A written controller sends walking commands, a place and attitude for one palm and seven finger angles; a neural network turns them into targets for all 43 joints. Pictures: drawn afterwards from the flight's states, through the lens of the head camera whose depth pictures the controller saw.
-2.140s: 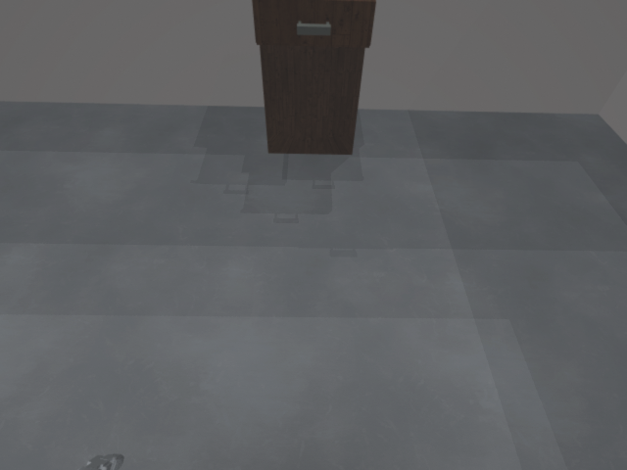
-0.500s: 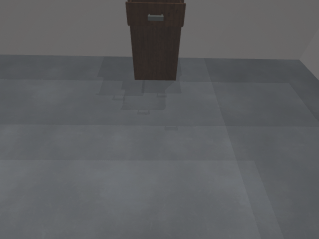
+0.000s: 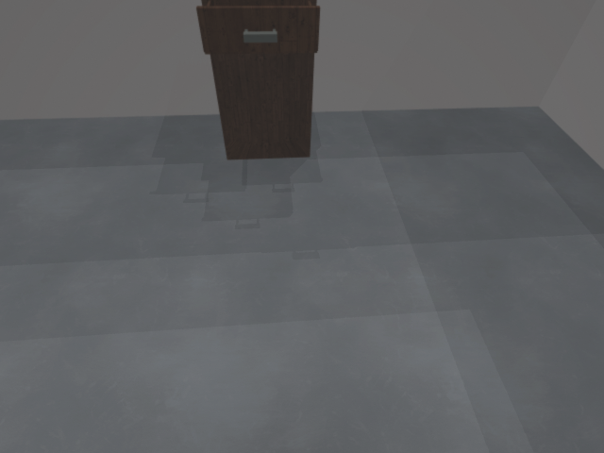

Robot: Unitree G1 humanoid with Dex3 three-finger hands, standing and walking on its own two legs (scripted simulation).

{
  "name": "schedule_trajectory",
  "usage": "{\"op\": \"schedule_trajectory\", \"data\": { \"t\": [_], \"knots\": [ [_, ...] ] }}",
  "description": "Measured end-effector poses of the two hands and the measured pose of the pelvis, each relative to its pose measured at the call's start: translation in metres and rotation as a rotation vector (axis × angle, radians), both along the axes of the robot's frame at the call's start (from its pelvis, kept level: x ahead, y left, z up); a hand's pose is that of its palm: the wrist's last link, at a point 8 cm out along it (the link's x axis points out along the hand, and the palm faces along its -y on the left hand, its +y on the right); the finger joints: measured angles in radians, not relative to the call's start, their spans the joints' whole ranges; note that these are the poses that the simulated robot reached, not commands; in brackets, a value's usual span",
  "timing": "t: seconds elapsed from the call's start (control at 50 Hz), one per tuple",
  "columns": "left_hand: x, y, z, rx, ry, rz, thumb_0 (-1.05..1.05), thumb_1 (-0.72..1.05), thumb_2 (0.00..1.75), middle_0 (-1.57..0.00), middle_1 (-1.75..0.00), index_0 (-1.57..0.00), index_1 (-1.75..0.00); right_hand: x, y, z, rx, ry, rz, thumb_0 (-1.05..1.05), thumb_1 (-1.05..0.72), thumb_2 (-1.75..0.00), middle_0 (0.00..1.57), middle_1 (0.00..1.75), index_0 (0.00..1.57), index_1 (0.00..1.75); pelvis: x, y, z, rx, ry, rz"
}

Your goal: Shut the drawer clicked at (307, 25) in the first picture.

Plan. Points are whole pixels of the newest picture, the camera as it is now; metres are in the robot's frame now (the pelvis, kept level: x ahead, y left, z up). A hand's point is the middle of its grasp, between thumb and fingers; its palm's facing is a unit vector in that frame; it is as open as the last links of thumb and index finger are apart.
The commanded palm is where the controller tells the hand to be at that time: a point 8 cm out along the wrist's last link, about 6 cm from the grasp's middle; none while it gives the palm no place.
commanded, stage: walk to a spot facing it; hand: left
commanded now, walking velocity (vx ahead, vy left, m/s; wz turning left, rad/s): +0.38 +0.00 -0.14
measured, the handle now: (260, 34) +1.34 +0.23 +0.01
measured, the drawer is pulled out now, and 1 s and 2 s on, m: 0.30 0.30 0.30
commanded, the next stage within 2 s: turn to face it in 1.70 s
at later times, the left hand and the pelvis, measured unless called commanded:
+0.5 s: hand (162, 436) +0.18 +0.23 -0.17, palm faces +0.00 -0.98 -0.19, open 7.4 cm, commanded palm none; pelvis +0.19 +0.04 +0.01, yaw -5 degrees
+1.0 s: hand (215, 317) +0.38 +0.19 -0.15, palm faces -0.07 -0.98 -0.18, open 7.3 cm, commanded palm none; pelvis +0.38 +0.01 +0.03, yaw -7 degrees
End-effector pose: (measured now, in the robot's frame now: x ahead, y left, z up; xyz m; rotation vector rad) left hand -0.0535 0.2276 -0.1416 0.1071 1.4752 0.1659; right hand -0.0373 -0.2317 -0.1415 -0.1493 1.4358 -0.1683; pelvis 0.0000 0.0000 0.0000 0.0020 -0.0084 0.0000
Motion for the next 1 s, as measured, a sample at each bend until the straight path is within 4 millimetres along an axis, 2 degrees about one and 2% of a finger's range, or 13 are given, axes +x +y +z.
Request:
{"op": "schedule_trajectory", "data": {
  "t": [0.06,0.12,0.16,0.26,0.32,0.36,0.42,0.52,0.62,0.72,0.76,0.82,1.0],
  "knots": [
    [0.016,-0.010,-0.002,0.005,-0.026,0.024,0.01,0.90,0.90,-0.20,-0.30,-0.20,-0.30,-0.001,0.003,-0.006,0.023,0.073,-0.011,0.01,-0.90,-0.90,0.20,0.30,0.20,0.30,0.017,-0.005,-0.004,-0.015,0.005,0.017],
    [0.019,-0.017,0.004,0.014,-0.033,0.054,0.01,0.90,0.90,-0.20,-0.30,-0.20,-0.30,0.030,0.005,-0.002,0.032,0.083,0.018,0.01,-0.90,-0.90,0.20,0.30,0.20,0.30,0.035,-0.004,0.001,-0.007,-0.003,0.008],
    [0.015,-0.020,0.010,0.007,0.013,0.059,0.00,0.90,0.90,-0.20,-0.30,-0.20,-0.30,0.070,0.007,0.003,0.030,0.022,0.026,0.01,-0.90,-0.90,0.20,0.30,0.20,0.30,0.048,-0.001,0.006,0.000,-0.001,-0.002],
    [0.017,-0.019,0.019,-0.040,0.176,0.047,0.00,0.90,0.90,-0.20,-0.30,-0.20,-0.30,0.194,0.011,0.020,0.009,-0.224,0.035,0.02,-0.93,-0.90,0.20,0.30,0.20,0.30,0.088,0.014,0.010,0.004,0.006,-0.030],
    [0.038,-0.003,0.012,-0.053,0.227,0.037,0.01,0.90,0.90,-0.20,-0.30,-0.20,-0.30,0.260,0.020,0.026,-0.016,-0.360,0.054,0.01,-0.92,-0.90,0.20,0.30,0.20,0.30,0.118,0.026,0.002,0.006,-0.003,-0.044],
    [0.062,0.014,0.000,-0.051,0.232,0.028,0.01,0.90,0.90,-0.20,-0.30,-0.20,-0.30,0.289,0.023,0.024,-0.050,-0.430,0.054,0.01,-0.92,-0.90,0.20,0.30,0.20,0.30,0.139,0.037,-0.009,-0.019,-0.009,-0.068],
    [0.124,0.038,-0.010,-0.020,0.145,-0.009,0.01,0.90,0.90,-0.20,-0.30,-0.20,-0.30,0.298,0.030,0.023,-0.060,-0.414,0.029,0.00,-0.92,-0.90,0.20,0.30,0.20,0.30,0.160,0.042,-0.008,-0.003,-0.024,-0.088],
    [0.256,0.056,0.004,0.021,-0.125,-0.073,0.01,0.91,0.90,-0.20,-0.30,-0.19,-0.30,0.275,0.043,0.022,-0.033,-0.262,-0.032,0.00,-0.92,-0.90,0.20,0.30,0.20,0.30,0.193,0.044,0.009,0.011,-0.018,-0.095],
    [0.361,0.043,0.030,0.026,-0.298,-0.146,0.01,0.91,0.90,-0.19,-0.30,-0.19,-0.30,0.253,0.039,0.017,-0.002,-0.139,-0.108,0.00,-0.94,-0.90,0.20,0.30,0.20,0.30,0.229,0.040,0.019,0.024,-0.014,-0.115],
    [0.433,0.016,0.036,0.029,-0.363,-0.226,0.00,0.91,0.90,-0.19,-0.30,-0.19,-0.30,0.247,0.031,0.004,0.036,-0.051,-0.183,0.00,-0.92,-0.90,0.20,0.30,0.20,0.30,0.269,0.022,0.013,0.032,-0.022,-0.134],
    [0.449,0.007,0.031,0.032,-0.379,-0.232,0.00,0.91,0.90,-0.20,-0.30,-0.19,-0.30,0.251,0.026,-0.004,0.048,-0.015,-0.192,0.00,-0.92,-0.90,0.20,0.30,0.20,0.30,0.284,0.014,0.007,0.018,-0.023,-0.137],
    [0.453,-0.001,0.029,0.024,-0.350,-0.203,0.00,0.91,0.90,-0.20,-0.30,-0.19,-0.30,0.275,0.019,0.002,0.051,0.001,-0.181,0.01,-0.91,-0.90,0.20,0.30,0.20,0.30,0.305,0.008,0.011,0.000,-0.025,-0.135],
    [0.429,0.012,0.024,0.007,-0.088,-0.128,0.00,0.92,0.90,-0.20,-0.30,-0.20,-0.30,0.419,0.007,0.032,0.007,-0.171,-0.118,0.01,-0.91,-0.90,0.20,0.30,0.19,0.30,0.377,0.010,0.027,-0.017,0.001,-0.127]
  ]
}}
